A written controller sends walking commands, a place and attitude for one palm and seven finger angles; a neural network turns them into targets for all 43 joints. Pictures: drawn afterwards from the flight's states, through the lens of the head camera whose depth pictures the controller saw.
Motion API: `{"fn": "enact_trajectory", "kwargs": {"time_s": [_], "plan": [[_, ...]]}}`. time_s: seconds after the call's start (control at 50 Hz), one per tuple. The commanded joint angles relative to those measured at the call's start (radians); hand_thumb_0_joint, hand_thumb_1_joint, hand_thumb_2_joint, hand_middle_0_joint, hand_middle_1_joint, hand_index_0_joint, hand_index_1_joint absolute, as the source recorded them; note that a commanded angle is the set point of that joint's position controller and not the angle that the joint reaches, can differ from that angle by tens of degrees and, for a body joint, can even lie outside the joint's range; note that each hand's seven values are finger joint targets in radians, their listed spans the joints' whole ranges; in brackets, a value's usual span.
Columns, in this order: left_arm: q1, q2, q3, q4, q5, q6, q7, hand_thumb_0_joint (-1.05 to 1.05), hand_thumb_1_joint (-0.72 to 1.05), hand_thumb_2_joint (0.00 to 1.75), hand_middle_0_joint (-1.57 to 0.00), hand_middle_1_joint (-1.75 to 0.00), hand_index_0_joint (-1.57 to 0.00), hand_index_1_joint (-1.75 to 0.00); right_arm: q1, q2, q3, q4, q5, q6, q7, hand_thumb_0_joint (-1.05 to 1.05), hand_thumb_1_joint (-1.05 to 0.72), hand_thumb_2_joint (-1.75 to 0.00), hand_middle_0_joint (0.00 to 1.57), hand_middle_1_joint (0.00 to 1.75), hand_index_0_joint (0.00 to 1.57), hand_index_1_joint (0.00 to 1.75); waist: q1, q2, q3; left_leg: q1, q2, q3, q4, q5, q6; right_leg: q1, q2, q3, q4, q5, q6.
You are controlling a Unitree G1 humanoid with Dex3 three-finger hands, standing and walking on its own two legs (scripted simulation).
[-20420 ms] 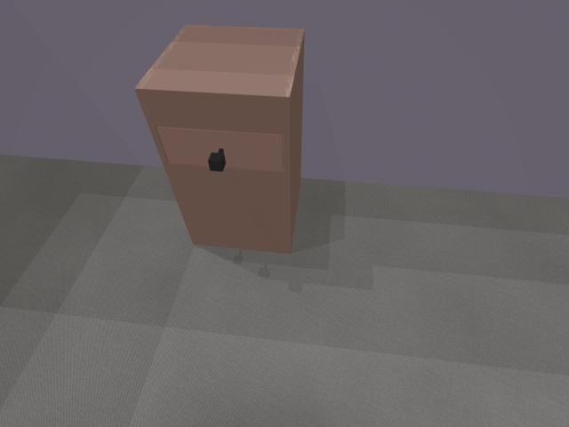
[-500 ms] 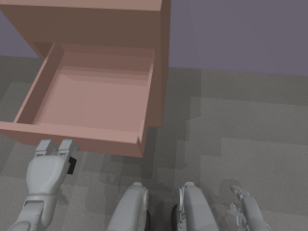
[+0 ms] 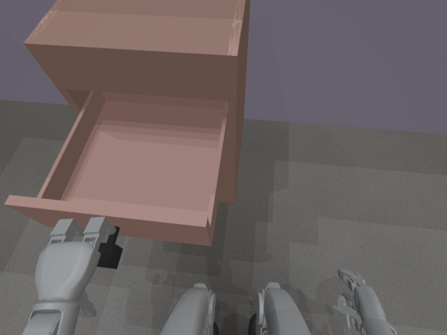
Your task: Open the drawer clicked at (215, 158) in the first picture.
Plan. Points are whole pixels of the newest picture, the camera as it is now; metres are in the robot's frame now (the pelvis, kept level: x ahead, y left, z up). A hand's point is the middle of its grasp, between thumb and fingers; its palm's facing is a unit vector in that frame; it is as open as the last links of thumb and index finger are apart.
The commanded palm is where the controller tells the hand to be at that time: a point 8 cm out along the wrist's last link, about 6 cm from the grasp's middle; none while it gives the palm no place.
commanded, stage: lift the hand off the handle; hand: left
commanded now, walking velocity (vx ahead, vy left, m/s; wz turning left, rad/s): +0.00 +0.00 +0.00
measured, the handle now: (110, 245) +0.28 +0.26 -0.09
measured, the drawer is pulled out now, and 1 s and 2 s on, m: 0.30 0.30 0.30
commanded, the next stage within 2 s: draw the hand back to the body in 1.60 s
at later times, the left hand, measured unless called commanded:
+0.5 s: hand (73, 264) +0.23 +0.27 +0.00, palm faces -0.06 -0.06 -1.00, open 13.9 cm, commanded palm +0.21 +0.26 +0.05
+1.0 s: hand (59, 262) +0.22 +0.27 +0.03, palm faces -0.06 -0.07 -1.00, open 13.9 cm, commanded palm +0.21 +0.26 +0.08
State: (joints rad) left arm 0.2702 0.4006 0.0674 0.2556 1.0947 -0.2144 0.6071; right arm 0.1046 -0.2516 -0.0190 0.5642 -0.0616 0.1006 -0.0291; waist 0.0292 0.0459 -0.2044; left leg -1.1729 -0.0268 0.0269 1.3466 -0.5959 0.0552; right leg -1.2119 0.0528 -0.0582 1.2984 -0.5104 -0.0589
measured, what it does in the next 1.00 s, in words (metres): rises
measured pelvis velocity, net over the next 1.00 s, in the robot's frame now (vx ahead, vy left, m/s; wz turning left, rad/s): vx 0.03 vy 0.01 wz -0.01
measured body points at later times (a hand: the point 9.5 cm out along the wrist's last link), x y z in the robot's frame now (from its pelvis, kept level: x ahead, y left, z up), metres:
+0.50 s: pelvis +0.02 +0.00 +0.03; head +0.11 -0.01 +0.47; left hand +0.22 +0.27 +0.05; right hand +0.20 -0.24 -0.09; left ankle +0.02 +0.09 -0.61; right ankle +0.05 -0.09 -0.61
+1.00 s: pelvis +0.03 +0.01 +0.05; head +0.10 -0.01 +0.50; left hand +0.22 +0.27 +0.09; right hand +0.21 -0.23 -0.06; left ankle +0.02 +0.09 -0.61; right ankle +0.05 -0.09 -0.61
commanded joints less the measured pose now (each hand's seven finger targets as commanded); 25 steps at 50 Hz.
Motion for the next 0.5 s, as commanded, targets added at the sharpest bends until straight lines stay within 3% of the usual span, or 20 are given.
{"fn": "enact_trajectory", "kwargs": {"time_s": [0.0, 0.02, 0.06, 0.08, 0.14, 0.18, 0.2, 0.22, 0.24, 0.28, 0.34, 0.38, 0.4, 0.48], "plan": [[-0.014, 0.176, 0.101, -0.162, -0.014, 0.011, 0.048, 0.0, -0.5, 0.3, -0.3, -1.2, -0.3, -1.2, -0.019, -0.121, -0.051, -0.136, 0.0, -0.033, -0.003, 0.0, -0.9, -0.9, 0.2, 0.3, 0.2, 0.3, -0.006, 0.008, -0.301, 0.253, 0.007, -0.064, -0.205, 0.245, -0.015, 0.236, -0.008, 0.054, -0.208, 0.135, -0.004], [-0.038, 0.175, 0.095, -0.16, -0.012, 0.016, 0.046, 0.0, -0.5, 0.3, -0.3, -1.2, -0.3, -1.2, -0.015, -0.12, -0.048, -0.138, 0.0, -0.032, -0.002, 0.0, -0.9, -0.9, 0.2, 0.3, 0.2, 0.3, -0.017, -0.011, -0.3, 0.249, 0.006, -0.062, -0.208, 0.24, -0.014, 0.241, -0.009, 0.058, -0.218, 0.132, 0.0], [-0.057, 0.2, 0.105, -0.172, -0.015, 0.023, 0.039, 0.0, -0.5, 0.3, -0.3, -1.2, -0.3, -1.2, -0.017, -0.125, -0.043, -0.141, 0.001, -0.03, -0.006, 0.0, -0.9, -0.9, 0.2, 0.3, 0.2, 0.3, -0.011, 0.007, -0.299, 0.266, 0.008, -0.065, -0.222, 0.248, -0.012, 0.256, -0.009, 0.056, -0.221, 0.138, -0.004], [-0.05, 0.193, 0.097, -0.182, -0.008, 0.025, 0.036, 0.0, -0.5, 0.3, -0.3, -1.2, -0.3, -1.2, -0.013, -0.119, -0.044, -0.142, 0.002, -0.028, -0.004, 0.0, -0.9, -0.9, 0.2, 0.3, 0.2, 0.3, -0.008, 0.017, -0.326, 0.286, 0.005, -0.061, -0.227, 0.266, -0.014, 0.266, -0.008, 0.058, -0.22, 0.152, -0.002], [0.004, 0.17, 0.076, -0.209, -0.025, 0.038, 0.021, 0.0, -0.5, 0.3, -0.3, -1.2, -0.3, -1.2, -0.012, -0.119, -0.047, -0.156, 0.007, -0.026, -0.003, 0.0, -0.9, -0.9, 0.2, 0.3, 0.2, 0.3, -0.005, 0.016, -0.31, 0.319, 0.005, -0.062, -0.25, 0.292, -0.017, 0.303, -0.006, 0.06, -0.244, 0.191, -0.005], [0.023, 0.166, 0.08, -0.184, -0.028, 0.046, 0.011, 0.0, -0.5, 0.3, -0.3, -1.2, -0.3, -1.2, -0.005, -0.116, -0.041, -0.152, 0.009, -0.022, -0.002, 0.0, -0.9, -0.9, 0.2, 0.3, 0.2, 0.3, -0.014, -0.029, -0.302, 0.313, 0.006, -0.062, -0.255, 0.294, -0.013, 0.311, -0.004, 0.057, -0.253, 0.195, 0.001], [0.027, 0.172, 0.082, -0.186, -0.031, 0.046, 0.007, 0.0, -0.5, 0.3, -0.3, -1.2, -0.3, -1.2, -0.008, -0.119, -0.043, -0.153, 0.01, -0.021, -0.004, 0.0, -0.9, -0.9, 0.2, 0.3, 0.2, 0.3, -0.009, -0.022, -0.269, 0.309, 0.007, -0.062, -0.261, 0.282, -0.013, 0.317, -0.003, 0.06, -0.263, 0.194, -0.003], [0.028, 0.18, 0.087, -0.201, -0.025, 0.043, 0.006, 0.0, -0.5, 0.3, -0.3, -1.2, -0.3, -1.2, -0.005, -0.116, -0.04, -0.158, 0.007, -0.021, -0.002, 0.0, -0.9, -0.9, 0.2, 0.3, 0.2, 0.3, -0.006, -0.013, -0.294, 0.308, 0.004, -0.054, -0.262, 0.285, -0.012, 0.332, -0.006, 0.067, -0.264, 0.199, 0.0], [0.045, 0.175, 0.085, -0.198, -0.028, 0.044, 0.005, 0.0, -0.5, 0.3, -0.3, -1.2, -0.3, -1.2, -0.007, -0.114, -0.041, -0.159, 0.009, -0.021, -0.002, 0.0, -0.9, -0.9, 0.2, 0.3, 0.2, 0.3, -0.005, -0.014, -0.271, 0.305, 0.003, -0.054, -0.266, 0.281, -0.012, 0.342, -0.006, 0.067, -0.272, 0.204, -0.003], [0.072, 0.189, 0.108, -0.21, -0.022, 0.037, 0.01, 0.0, -0.5, 0.3, -0.3, -1.2, -0.3, -1.2, -0.005, -0.112, -0.038, -0.164, 0.008, -0.018, 0.001, 0.0, -0.9, -0.9, 0.2, 0.3, 0.2, 0.3, 0.002, 0.0, -0.286, 0.327, 0.002, -0.053, -0.277, 0.3, -0.015, 0.343, -0.004, 0.069, -0.269, 0.209, -0.004], [0.081, 0.17, 0.095, -0.217, -0.029, 0.031, 0.008, 0.0, -0.5, 0.3, -0.3, -1.2, -0.3, -1.2, -0.005, -0.113, -0.043, -0.166, 0.007, -0.02, 0.004, 0.0, -0.9, -0.9, 0.2, 0.3, 0.2, 0.3, -0.003, -0.003, -0.248, 0.33, 0.003, -0.052, -0.281, 0.302, -0.013, 0.348, -0.004, 0.067, -0.286, 0.224, -0.007], [0.08, 0.187, 0.114, -0.225, -0.029, 0.022, 0.01, 0.0, -0.5, 0.3, -0.3, -1.2, -0.3, -1.2, 0.0, -0.113, -0.04, -0.167, 0.005, -0.019, 0.006, 0.0, -0.9, -0.9, 0.2, 0.3, 0.2, 0.3, -0.003, -0.001, -0.272, 0.34, 0.001, -0.053, -0.289, 0.315, -0.013, 0.359, -0.003, 0.07, -0.282, 0.226, -0.006], [0.084, 0.175, 0.1, -0.24, -0.033, 0.02, 0.009, 0.0, -0.5, 0.3, -0.3, -1.2, -0.3, -1.2, -0.002, -0.115, -0.046, -0.167, 0.005, -0.02, 0.006, 0.0, -0.9, -0.9, 0.2, 0.3, 0.2, 0.3, -0.003, 0.016, -0.251, 0.354, 0.002, -0.054, -0.291, 0.321, -0.014, 0.358, -0.002, 0.069, -0.289, 0.24, -0.011], [0.079, 0.176, 0.101, -0.25, -0.037, 0.018, 0.005, 0.0, -0.5, 0.3, -0.3, -1.2, -0.3, -1.2, 0.006, -0.116, -0.045, -0.169, 0.003, -0.019, 0.011, 0.0, -0.9, -0.9, 0.2, 0.3, 0.2, 0.3, -0.013, -0.009, -0.26, 0.371, 0.001, -0.055, -0.304, 0.327, -0.012, 0.366, -0.004, 0.065, -0.303, 0.234, -0.005]]}}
